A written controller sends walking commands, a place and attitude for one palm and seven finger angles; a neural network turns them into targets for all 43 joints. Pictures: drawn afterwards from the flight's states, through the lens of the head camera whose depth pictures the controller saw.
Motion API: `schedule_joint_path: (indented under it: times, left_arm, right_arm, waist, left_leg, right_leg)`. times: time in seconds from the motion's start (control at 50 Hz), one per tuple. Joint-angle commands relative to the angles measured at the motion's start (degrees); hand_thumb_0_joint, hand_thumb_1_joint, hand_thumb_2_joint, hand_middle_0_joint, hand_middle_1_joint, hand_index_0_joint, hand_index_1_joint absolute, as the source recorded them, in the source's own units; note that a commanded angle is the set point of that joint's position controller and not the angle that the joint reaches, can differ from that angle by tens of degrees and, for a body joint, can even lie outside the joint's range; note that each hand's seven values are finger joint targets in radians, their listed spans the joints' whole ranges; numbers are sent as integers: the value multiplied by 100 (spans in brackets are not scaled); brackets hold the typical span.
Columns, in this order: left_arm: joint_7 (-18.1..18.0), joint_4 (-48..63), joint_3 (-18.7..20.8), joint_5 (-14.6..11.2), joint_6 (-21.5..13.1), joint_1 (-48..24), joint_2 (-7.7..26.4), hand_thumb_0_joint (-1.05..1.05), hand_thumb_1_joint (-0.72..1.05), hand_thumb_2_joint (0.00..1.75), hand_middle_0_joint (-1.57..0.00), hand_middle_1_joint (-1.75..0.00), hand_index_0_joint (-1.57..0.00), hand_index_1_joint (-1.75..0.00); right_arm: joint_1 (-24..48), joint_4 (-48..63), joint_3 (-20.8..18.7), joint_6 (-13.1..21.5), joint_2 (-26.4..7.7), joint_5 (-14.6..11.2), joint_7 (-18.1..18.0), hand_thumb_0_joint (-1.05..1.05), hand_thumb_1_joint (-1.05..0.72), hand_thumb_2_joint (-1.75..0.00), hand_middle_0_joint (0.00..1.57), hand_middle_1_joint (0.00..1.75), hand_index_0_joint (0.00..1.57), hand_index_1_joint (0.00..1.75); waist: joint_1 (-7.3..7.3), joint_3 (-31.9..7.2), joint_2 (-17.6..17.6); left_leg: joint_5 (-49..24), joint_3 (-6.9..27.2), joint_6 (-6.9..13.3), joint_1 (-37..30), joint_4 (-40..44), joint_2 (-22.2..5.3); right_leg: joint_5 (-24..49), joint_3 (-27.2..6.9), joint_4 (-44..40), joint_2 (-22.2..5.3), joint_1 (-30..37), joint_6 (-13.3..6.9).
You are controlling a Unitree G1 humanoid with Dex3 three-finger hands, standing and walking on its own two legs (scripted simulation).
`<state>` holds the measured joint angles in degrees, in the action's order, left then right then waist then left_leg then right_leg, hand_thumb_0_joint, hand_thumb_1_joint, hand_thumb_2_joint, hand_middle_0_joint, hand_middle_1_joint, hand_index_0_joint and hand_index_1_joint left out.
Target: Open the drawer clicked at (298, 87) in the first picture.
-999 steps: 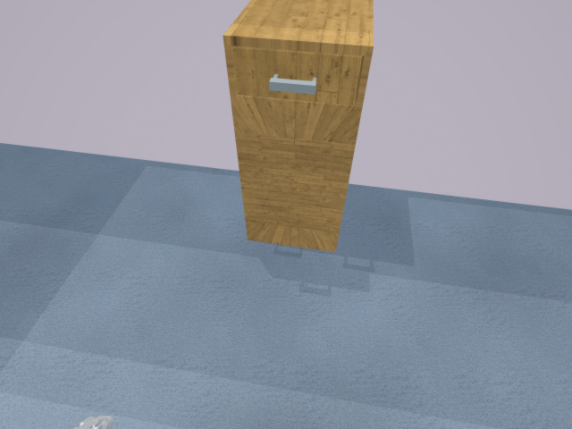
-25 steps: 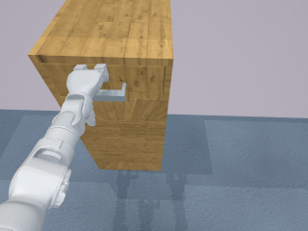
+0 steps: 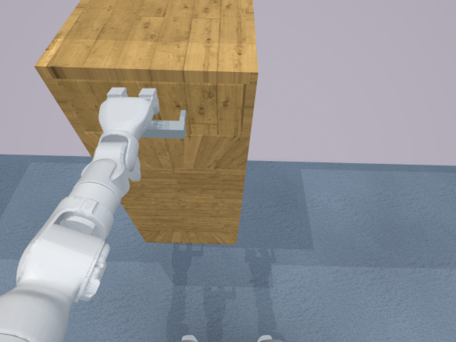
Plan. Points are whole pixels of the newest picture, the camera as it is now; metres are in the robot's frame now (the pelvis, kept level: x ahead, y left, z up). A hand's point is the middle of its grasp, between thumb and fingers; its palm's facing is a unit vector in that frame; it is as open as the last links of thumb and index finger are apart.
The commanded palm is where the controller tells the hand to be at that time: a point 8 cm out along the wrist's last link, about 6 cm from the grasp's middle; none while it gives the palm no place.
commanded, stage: lower the fingers behind the handle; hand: left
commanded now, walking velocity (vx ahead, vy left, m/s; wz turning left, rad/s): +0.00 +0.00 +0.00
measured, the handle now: (154, 121) +0.53 +0.14 +0.06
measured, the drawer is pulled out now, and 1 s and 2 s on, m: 0.00 0.00 0.00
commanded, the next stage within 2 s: lift the fingers back up to retry in 0.22 s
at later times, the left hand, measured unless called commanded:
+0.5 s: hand (135, 134) +0.49 +0.17 +0.07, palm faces -0.02 -0.03 -1.00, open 13.8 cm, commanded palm +0.47 +0.16 +0.12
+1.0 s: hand (136, 114) +0.49 +0.15 +0.12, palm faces +0.01 -0.05 -1.00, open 13.5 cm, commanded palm +0.46 +0.16 +0.18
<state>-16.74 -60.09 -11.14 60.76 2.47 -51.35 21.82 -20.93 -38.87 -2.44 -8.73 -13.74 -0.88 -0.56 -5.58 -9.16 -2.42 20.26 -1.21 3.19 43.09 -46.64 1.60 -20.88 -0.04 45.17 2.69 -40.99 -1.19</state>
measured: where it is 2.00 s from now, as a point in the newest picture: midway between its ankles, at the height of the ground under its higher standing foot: outside the picture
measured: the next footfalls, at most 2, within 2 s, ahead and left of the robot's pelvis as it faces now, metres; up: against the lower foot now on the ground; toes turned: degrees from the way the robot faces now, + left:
none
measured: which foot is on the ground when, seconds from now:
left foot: down 0.00-1.00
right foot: down 0.00-1.00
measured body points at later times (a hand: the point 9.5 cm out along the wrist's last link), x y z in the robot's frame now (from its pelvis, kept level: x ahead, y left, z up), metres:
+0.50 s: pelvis +0.01 +0.00 +0.00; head +0.07 -0.01 +0.45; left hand +0.48 +0.16 +0.12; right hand +0.05 -0.27 -0.13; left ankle +0.02 +0.08 -0.70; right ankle +0.00 -0.11 -0.70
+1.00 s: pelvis +0.03 -0.01 +0.02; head +0.08 -0.04 +0.47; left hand +0.48 +0.15 +0.17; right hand +0.10 -0.27 -0.12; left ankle +0.02 +0.08 -0.70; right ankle +0.00 -0.11 -0.70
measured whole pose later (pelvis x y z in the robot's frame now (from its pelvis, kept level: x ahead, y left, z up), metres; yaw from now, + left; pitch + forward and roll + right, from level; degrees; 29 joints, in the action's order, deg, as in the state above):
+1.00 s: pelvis +0.03 -0.01 +0.02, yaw +0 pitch +11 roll +0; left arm -9.0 -46.4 -9.3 57.2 -0.2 -43.5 22.3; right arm -16.7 -38.7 -2.8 -9.1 -14.2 -1.7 -1.4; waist -3.0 -6.9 -3.9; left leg 18.6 -1.2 2.3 28.8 -36.0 1.8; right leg -19.8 -0.7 36.0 2.6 -27.5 -2.0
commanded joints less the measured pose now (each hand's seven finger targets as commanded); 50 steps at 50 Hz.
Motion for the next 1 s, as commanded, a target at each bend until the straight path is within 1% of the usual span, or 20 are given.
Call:
schedule_joint_path:
  times: [0.0,0.04,0.1,0.14,0.22,0.28,0.32,0.38,0.42,0.46,0.5,0.52,0.56,0.6,0.68,0.7,0.78,0.84,0.9,0.98]
  left_arm:
    - [140,678,118,-120,-132,-2025,470,0,-50,30,-30,-120,-30,-120]
    - [149,692,134,-95,-172,-1835,480,0,-50,30,-30,-120,-30,-120]
    - [149,780,-53,-108,-234,-2009,246,0,-50,30,-30,-120,-30,-120]
    - [116,741,173,-81,-226,-1960,542,0,-50,30,-30,-120,-30,-120]
    - [79,689,5,-45,-167,-2141,381,0,-50,30,-30,-120,-30,-120]
    - [74,815,36,-66,-131,-2137,375,0,-50,30,-30,-120,-30,-120]
    - [101,946,181,-96,-150,-2100,568,0,-50,30,-30,-120,-30,-120]
    - [114,1391,75,-124,-192,-2348,450,0,-50,30,-30,-120,-30,-120]
    - [124,1539,305,-156,-246,-2388,756,0,-50,30,-30,-120,-30,-120]
    - [141,1757,153,-169,-298,-2364,568,0,-50,30,-30,-120,-30,-120]
    - [125,1845,426,-172,-356,-2375,896,0,-50,30,-30,-120,-30,-120]
    - [94,2040,539,-155,-406,-2493,1075,0,-50,30,-30,-120,-30,-120]
    - [13,2092,568,-109,-402,-2443,1096,0,-50,30,-30,-120,-30,-120]
    - [-73,2052,929,-77,-348,-2411,1528,0,-50,30,-30,-120,-30,-120]
    - [-78,2533,774,-129,-311,-2516,1342,0,-50,30,-30,-120,-30,-120]
    - [-53,2624,847,-148,-328,-2624,1455,0,-50,30,-30,-120,-30,-120]
    - [68,2492,791,-214,-181,-2558,1429,0,-50,30,-30,-120,-30,-120]
    - [220,2824,749,-281,-233,-2726,1436,0,-50,30,-30,-120,-30,-120]
    - [384,3087,777,-373,-341,-2625,1486,0,-50,30,-30,-120,-30,-120]
    - [588,2422,671,-342,-168,-1778,1272,0,-50,30,-30,-120,-30,-120]
  right_arm:
    - [-436,481,-330,156,-905,16,-91,0,-90,-90,20,30,20,30]
    - [-428,515,-319,152,-889,12,-102,0,-90,-90,20,30,20,30]
    - [-422,481,-331,178,-877,17,-83,0,-90,-90,20,30,20,30]
    - [-439,466,-330,185,-904,15,-95,0,-90,-90,20,30,20,30]
    - [-452,449,-328,191,-894,9,-93,0,-90,-90,20,30,20,30]
    - [-465,455,-339,194,-880,28,-69,0,-90,-90,20,30,20,30]
    - [-453,485,-341,166,-880,21,-72,0,-90,-90,20,30,20,30]
    - [-383,520,-367,157,-839,23,-71,0,-90,-90,20,30,20,30]
    - [-366,525,-352,143,-856,12,-94,0,-90,-90,20,30,20,30]
    - [-306,570,-350,148,-819,15,-99,0,-90,-90,20,30,20,30]
    - [-261,560,-351,147,-839,3,-118,0,-90,-90,20,30,20,30]
    - [-267,561,-347,150,-846,1,-120,0,-90,-90,20,30,20,30]
    - [-200,579,-337,155,-819,-1,-124,0,-90,-90,20,30,20,30]
    - [-156,566,-323,139,-859,4,-133,0,-90,-90,20,30,20,30]
    - [-59,602,-347,158,-809,-8,-108,0,-90,-90,20,30,20,30]
    - [-42,591,-354,158,-819,-10,-112,0,-90,-90,20,30,20,30]
    - [55,546,-334,137,-831,-58,-136,0,-90,-90,20,30,20,30]
    - [98,556,-337,150,-828,-55,-155,0,-90,-90,20,30,20,30]
    - [218,595,-331,146,-801,-59,-169,0,-90,-90,20,30,20,30]
    - [349,581,-270,70,-831,-92,-146,0,-90,-90,20,30,20,30]
  waist:
    - [-262,-1488,302]
    - [-208,-1541,323]
    - [-300,-1384,354]
    - [-257,-1459,392]
    - [-354,-1328,390]
    - [-289,-1602,210]
    - [-226,-1863,240]
    - [-217,-1954,15]
    - [-180,-2010,120]
    - [-152,-2029,0]
    - [-119,-1923,138]
    - [-78,-2045,6]
    - [-41,-2002,-5]
    - [59,-2074,98]
    - [72,-2359,-107]
    - [56,-2399,-98]
    - [40,-2086,118]
    - [73,-2316,-17]
    - [112,-2383,138]
    - [208,-1656,480]
  left_leg:
    - [-1017,209,-25,-1613,557,-114]
    - [-1081,204,-21,-1614,537,-105]
    - [-984,246,-29,-1622,539,-123]
    - [-959,230,-15,-1559,519,-113]
    - [-908,252,-17,-1526,509,-109]
    - [-1110,223,-22,-1678,464,-100]
    - [-1311,206,-22,-1750,446,-93]
    - [-1481,203,-31,-2056,501,-96]
    - [-1616,218,-19,-2096,532,-95]
    - [-1790,203,-26,-2240,581,-80]
    - [-1860,207,-18,-2240,632,-87]
    - [-1916,201,-24,-2291,664,-79]
    - [-1944,176,-25,-2318,717,-63]
    - [-2064,164,-36,-2262,780,-63]
    - [-2517,103,-35,-2645,823,-46]
    - [-2654,123,-44,-2731,824,-59]
    - [-2451,86,-21,-2729,998,-44]
    - [-2828,87,-16,-3026,1034,-30]
    - [-3133,76,-5,-3155,1066,-22]
    - [-2686,-15,-13,-2686,1235,1]
  right_leg:
    - [711,71,-712,105,246,-149]
    - [767,57,-690,111,284,-145]
    - [670,86,-703,112,123,-148]
    - [684,52,-686,106,190,-135]
    - [632,64,-687,105,43,-128]
    - [777,60,-650,110,140,-142]
    - [977,29,-637,106,387,-133]
    - [1060,42,-710,111,450,-141]
    - [1216,24,-727,117,641,-139]
    - [1330,40,-775,116,725,-144]
    - [1394,34,-835,111,862,-147]
    - [1461,14,-823,108,936,-142]
    - [1484,26,-862,109,1009,-145]
    - [1614,23,-862,101,1282,-161]
    - [2062,4,-931,95,1555,-140]
    - [2113,10,-940,83,1611,-148]
    - [2077,5,-1114,73,1698,-116]
    - [2431,-24,-1143,48,1921,-124]
    - [2708,-44,-1206,21,2204,-112]
    - [2667,-35,-1304,-14,2186,-100]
